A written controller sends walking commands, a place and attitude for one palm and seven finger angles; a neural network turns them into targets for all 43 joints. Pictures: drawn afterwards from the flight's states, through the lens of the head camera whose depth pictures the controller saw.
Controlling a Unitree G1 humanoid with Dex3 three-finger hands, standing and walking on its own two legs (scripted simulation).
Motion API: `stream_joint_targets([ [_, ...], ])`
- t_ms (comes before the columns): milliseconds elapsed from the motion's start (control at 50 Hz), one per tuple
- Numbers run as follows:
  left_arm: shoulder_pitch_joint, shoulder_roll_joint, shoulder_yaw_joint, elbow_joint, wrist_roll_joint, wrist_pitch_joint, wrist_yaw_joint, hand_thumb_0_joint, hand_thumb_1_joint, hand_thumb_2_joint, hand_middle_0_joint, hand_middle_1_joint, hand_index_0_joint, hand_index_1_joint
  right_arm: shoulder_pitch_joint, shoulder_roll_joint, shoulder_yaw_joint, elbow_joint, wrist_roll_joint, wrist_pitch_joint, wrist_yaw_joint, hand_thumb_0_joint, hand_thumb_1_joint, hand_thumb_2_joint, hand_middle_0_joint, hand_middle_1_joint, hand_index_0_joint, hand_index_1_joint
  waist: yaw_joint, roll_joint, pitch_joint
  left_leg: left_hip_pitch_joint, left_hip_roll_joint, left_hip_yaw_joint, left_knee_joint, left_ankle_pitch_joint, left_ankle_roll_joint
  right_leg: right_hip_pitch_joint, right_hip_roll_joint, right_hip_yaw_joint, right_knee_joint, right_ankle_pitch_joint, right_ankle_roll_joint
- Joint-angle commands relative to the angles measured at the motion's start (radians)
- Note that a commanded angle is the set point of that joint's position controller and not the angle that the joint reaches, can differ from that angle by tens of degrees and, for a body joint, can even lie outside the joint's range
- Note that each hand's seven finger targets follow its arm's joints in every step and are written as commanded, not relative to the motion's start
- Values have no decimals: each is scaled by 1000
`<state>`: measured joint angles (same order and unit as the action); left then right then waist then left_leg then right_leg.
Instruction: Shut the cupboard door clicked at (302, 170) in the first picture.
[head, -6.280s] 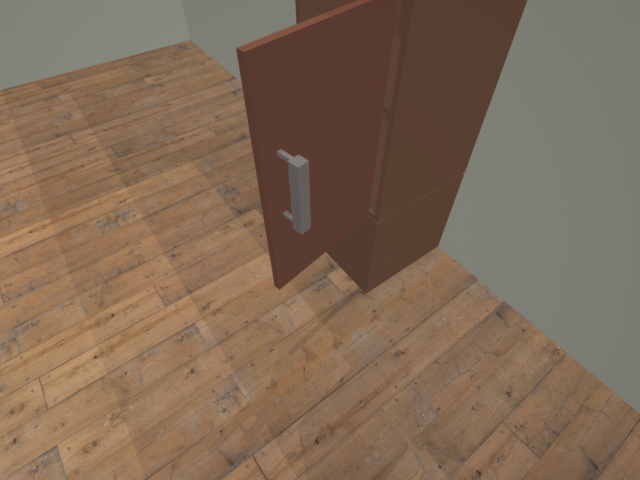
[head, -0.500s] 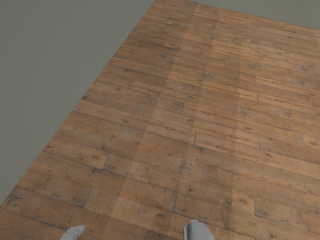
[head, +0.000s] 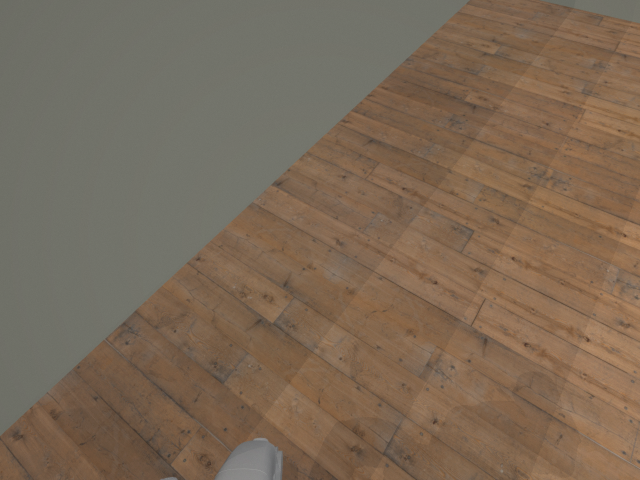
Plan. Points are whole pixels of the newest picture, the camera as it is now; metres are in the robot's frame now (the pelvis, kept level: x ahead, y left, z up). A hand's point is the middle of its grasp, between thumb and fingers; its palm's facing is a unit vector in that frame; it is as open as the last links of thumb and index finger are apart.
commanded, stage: walk to a spot facing it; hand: left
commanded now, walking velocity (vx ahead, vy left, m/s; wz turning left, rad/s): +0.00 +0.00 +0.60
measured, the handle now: out of the picture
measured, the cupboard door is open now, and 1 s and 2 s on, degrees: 100 100 100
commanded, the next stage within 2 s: none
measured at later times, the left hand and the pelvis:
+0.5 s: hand out of the picture +0.06 +0.26 -0.17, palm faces +0.30 -0.93 -0.21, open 7.4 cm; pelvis +0.02 +0.03 +0.00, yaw +16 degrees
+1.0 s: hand out of the picture +0.03 +0.16 -0.15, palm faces +0.53 -0.80 -0.27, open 7.4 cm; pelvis +0.06 -0.04 +0.00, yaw +36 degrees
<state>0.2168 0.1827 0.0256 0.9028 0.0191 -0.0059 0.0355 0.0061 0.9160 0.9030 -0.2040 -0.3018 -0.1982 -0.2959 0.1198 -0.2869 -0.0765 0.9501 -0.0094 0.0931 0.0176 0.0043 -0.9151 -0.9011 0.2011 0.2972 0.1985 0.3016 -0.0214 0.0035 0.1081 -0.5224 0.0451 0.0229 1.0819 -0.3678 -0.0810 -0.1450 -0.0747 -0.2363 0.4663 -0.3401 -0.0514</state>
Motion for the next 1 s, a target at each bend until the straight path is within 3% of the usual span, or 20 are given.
stream_joint_targets([
  [0,98,163,39,-36,4,-17,9,0,900,900,-200,-300,-200,-300,-47,-14,2,-87,-3,-19,9,0,-900,-900,200,300,200,300,34,-187,-117,-54,-3,42,-85,-9,14,174,-248,113,-49,890,8],
  [100,112,208,54,-28,11,-15,3,0,900,900,-200,-300,-200,-300,-93,-15,14,-125,-2,-37,12,0,-900,-900,200,300,200,300,43,-179,-128,64,-14,96,-313,-52,48,153,-307,97,24,859,-53],
  [140,91,239,64,-32,7,-18,-4,0,900,900,-200,-300,-200,-300,-27,-37,8,-121,-3,-47,9,0,-900,-900,200,300,200,300,8,-166,-175,199,-45,127,-440,11,71,121,-309,51,129,883,-33],
  [160,75,249,66,-32,0,-18,-8,0,900,900,-200,-300,-200,-300,45,-62,0,-105,-7,-52,7,0,-900,-900,200,300,200,300,-38,-133,-208,330,-55,119,-538,114,87,57,-287,17,256,826,3],
  [180,53,234,65,-50,-8,-16,-14,0,900,900,-200,-300,-200,-300,140,-132,-21,-83,-13,-62,5,0,-900,-900,200,300,200,300,-91,15,-272,548,71,-30,-623,417,149,-142,-225,-11,467,530,63],
  [200,4,161,42,-98,-17,-11,-21,0,900,900,-200,-300,-200,-300,199,-244,-46,-80,-12,-68,-1,0,-900,-900,200,300,200,300,-111,314,-282,663,370,-432,-652,918,301,-434,-51,37,732,-292,137],
  [220,-48,191,44,-130,-9,12,-10,0,900,900,-200,-300,-200,-300,224,-257,-42,-62,1,-59,-10,0,-900,-900,200,300,200,300,-108,170,-290,629,427,-429,-647,987,368,-474,-42,203,806,-326,127],
  [280,-47,175,56,-80,-2,34,-11,0,900,900,-200,-300,-200,-300,66,-177,-25,-106,-5,-70,-35,0,-900,-900,200,300,200,300,-27,113,-154,434,273,-287,-706,693,274,-475,-59,255,799,-143,148],
  [340,18,160,60,-46,2,39,-22,0,900,900,-200,-300,-200,-300,30,-142,-13,-104,-3,-84,-34,0,-900,-900,200,300,200,300,25,88,-148,391,183,-196,-726,638,226,-431,-36,247,770,-23,161],
  [580,-171,124,50,-123,-7,29,-19,0,900,900,-200,-300,-200,-300,142,-135,-38,-64,-15,-80,-29,0,-900,-900,200,300,200,300,-18,169,-142,357,152,-357,-709,529,251,-351,31,246,437,-72,164],
  [640,-139,123,48,-123,-15,24,-15,0,900,900,-200,-300,-200,-300,126,-141,-45,-75,-17,-71,-31,0,-900,-900,200,300,200,300,-9,201,-175,324,139,-400,-673,570,242,-225,74,236,278,-96,143],
  [680,-70,128,52,-105,-20,13,-11,0,900,900,-200,-300,-200,-300,105,-135,-50,-81,-11,-68,-32,0,-900,-900,200,300,200,300,25,181,-210,276,109,-410,-611,574,210,-72,87,236,81,26,131],
  [700,-21,155,56,-92,-18,2,-7,0,900,900,-200,-300,-200,-300,97,-114,-48,-88,-2,-69,-30,0,-900,-900,200,300,200,300,49,114,-225,192,72,-391,-563,465,169,73,58,252,-75,155,127],
  [720,13,227,71,-83,-8,-8,2,0,900,900,-200,-300,-200,-300,122,-53,-41,-91,10,-70,-23,0,-900,-900,200,300,200,300,59,-92,-266,-7,-12,-286,-435,129,98,286,-153,420,-169,227,78],
  [740,15,293,80,-89,5,-6,10,0,900,900,-200,-300,-200,-300,112,-23,-36,-116,9,-68,-24,0,-900,-900,200,300,200,300,71,-313,-244,-138,-137,-82,-167,-275,24,266,-422,633,-158,410,-44],
  [760,4,276,64,-88,-1,-3,11,0,900,900,-200,-300,-200,-300,104,-72,-42,-110,-4,-58,-19,0,-900,-900,200,300,200,300,55,-219,-202,-81,-82,-110,32,-263,36,88,-433,562,-142,481,-96],
  [780,-78,200,47,-97,-5,-9,10,0,900,900,-200,-300,-200,-300,133,-58,-43,-75,-12,-44,-13,0,-900,-900,200,300,200,300,-3,-180,-143,-91,-54,-127,124,-159,26,47,-333,436,-147,490,-69],
  [820,-120,159,35,-110,-13,-5,8,0,900,900,-200,-300,-200,-300,143,-51,-39,-45,-8,-27,-4,0,-900,-900,200,300,200,300,-30,-209,-115,-90,-24,-76,191,-49,3,33,-228,286,-108,615,-18],
  [860,-77,150,34,-101,-13,-13,4,0,900,900,-200,-300,-200,-300,120,-40,-31,-48,-4,-25,3,0,-900,-900,200,300,200,300,-21,-207,-108,-92,-24,-46,173,-3,-6,56,-203,214,-96,695,-3],
  [980,61,184,48,-58,-4,-14,5,0,900,900,-200,-300,-200,-300,6,-21,-14,-64,-5,-21,7,0,-900,-900,200,300,200,300,38,-169,-112,-89,-9,5,-1,-38,-10,166,-253,172,-70,756,-30],
])
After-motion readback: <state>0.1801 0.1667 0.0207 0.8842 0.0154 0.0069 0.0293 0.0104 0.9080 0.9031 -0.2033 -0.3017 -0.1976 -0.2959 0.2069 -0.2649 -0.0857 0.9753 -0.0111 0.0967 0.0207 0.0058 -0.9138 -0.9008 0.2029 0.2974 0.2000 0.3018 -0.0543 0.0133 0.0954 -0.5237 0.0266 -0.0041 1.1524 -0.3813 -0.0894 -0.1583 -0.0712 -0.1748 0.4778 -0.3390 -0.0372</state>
